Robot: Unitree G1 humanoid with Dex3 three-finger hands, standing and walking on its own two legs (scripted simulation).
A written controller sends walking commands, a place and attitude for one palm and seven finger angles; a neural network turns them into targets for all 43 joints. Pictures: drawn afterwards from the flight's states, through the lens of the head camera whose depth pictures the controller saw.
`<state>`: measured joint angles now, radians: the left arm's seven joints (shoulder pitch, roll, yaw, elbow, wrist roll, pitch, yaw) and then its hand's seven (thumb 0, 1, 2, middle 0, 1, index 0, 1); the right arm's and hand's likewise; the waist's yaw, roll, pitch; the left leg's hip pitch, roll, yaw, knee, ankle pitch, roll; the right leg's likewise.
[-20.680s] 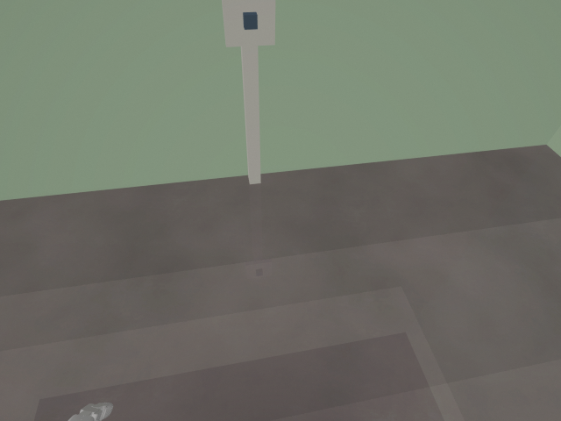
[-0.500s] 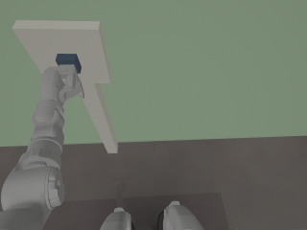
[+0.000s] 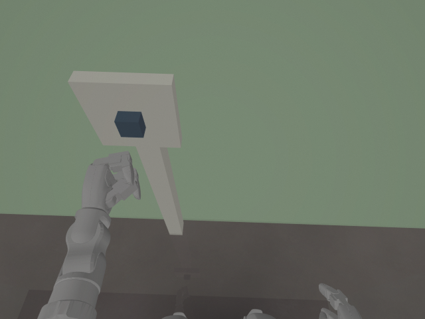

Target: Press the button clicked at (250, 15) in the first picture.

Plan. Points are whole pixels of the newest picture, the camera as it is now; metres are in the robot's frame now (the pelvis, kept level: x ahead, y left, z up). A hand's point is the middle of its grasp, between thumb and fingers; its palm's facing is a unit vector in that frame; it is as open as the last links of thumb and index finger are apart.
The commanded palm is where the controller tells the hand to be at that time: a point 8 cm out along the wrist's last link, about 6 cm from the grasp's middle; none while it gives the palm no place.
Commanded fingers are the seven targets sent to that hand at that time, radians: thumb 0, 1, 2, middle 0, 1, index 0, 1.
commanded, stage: pull the fist back off the button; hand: left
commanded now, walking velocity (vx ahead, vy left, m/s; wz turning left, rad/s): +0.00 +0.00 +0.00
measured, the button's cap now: (131, 123) +0.46 +0.18 +0.08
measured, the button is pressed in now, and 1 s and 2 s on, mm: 0 0 0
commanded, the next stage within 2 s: draw the hand back to the body in 0.20 s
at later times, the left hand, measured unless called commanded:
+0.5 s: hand (128, 189) +0.32 +0.16 +0.08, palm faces +0.01 -1.00 -0.06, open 3.1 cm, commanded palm +0.28 +0.22 +0.08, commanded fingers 0.00 0.90 0.90 -1.30 -1.50 -1.30 -1.50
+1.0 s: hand (75, 228) +0.23 +0.20 +0.13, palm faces +0.24 -0.93 -0.26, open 3.1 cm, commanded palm +0.19 +0.24 +0.15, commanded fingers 0.00 0.90 0.90 -1.30 -1.50 -1.30 -1.50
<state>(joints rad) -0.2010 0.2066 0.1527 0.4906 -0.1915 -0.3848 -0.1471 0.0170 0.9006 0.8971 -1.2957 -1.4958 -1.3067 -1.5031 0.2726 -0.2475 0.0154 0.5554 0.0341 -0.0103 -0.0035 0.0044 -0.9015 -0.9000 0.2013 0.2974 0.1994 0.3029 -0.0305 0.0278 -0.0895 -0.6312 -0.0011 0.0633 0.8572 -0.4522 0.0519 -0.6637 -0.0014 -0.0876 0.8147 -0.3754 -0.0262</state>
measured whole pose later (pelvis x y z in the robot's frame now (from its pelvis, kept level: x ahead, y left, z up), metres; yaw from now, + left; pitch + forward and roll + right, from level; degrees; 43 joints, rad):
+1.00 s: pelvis +0.00 -0.02 +0.03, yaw +2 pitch +0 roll -1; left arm 0.31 0.29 0.13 -0.16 -0.10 -0.08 0.05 0.02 0.90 0.90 -1.30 -1.50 -1.30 -1.50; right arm 0.19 -0.24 0.06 0.56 0.04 -0.11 -0.09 0.01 -0.90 -0.90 0.20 0.30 0.20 0.30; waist 0.03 0.06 -0.01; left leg -0.22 -0.01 0.03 0.56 -0.33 0.03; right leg -0.25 0.01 -0.11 0.53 -0.27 -0.05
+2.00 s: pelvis -0.01 -0.01 +0.04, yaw +2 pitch -4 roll -1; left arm 0.51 0.33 0.33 -0.47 -0.05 -0.13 0.13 0.01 0.89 0.90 -1.30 -1.49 -1.31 -1.50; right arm 0.20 -0.22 0.04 0.61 0.00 -0.09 -0.07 0.01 -0.90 -0.90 0.20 0.30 0.20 0.30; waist 0.04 0.07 0.03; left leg -0.11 -0.02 0.03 0.43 -0.25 0.04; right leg -0.12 0.01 -0.11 0.36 -0.18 -0.03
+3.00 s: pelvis -0.12 +0.01 +0.04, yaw +1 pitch +7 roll -3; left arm 0.62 0.44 0.38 -0.68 -0.04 -0.22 0.13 0.01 0.89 0.90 -1.30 -1.50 -1.31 -1.50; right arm 0.11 -0.16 0.03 0.61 -0.04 -0.12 -0.03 0.01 -0.90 -0.90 0.20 0.30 0.20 0.30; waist 0.02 -0.03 0.01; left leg -0.48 -0.01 0.03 0.35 0.00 0.08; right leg -0.19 0.06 0.02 0.56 -0.41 0.01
